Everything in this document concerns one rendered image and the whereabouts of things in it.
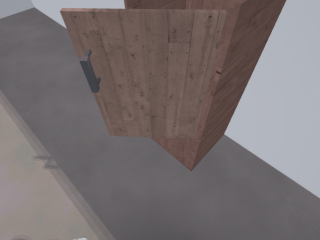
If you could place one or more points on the handle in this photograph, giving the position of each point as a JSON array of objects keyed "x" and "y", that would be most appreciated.
[{"x": 89, "y": 72}]

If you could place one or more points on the cupboard door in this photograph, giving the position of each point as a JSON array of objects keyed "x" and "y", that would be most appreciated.
[{"x": 154, "y": 65}]

